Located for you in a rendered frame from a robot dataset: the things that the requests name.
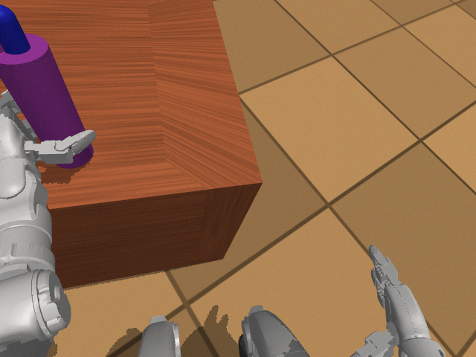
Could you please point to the bottle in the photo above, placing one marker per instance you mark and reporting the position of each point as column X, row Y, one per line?
column 31, row 75

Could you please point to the right robot hand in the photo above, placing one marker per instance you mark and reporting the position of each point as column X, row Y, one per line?
column 404, row 317

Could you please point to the left robot hand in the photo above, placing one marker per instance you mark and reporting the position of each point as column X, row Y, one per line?
column 17, row 138

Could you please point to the left robot arm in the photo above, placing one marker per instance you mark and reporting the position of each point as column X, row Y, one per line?
column 33, row 305

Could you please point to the right robot arm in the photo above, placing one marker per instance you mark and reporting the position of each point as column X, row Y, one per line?
column 420, row 347

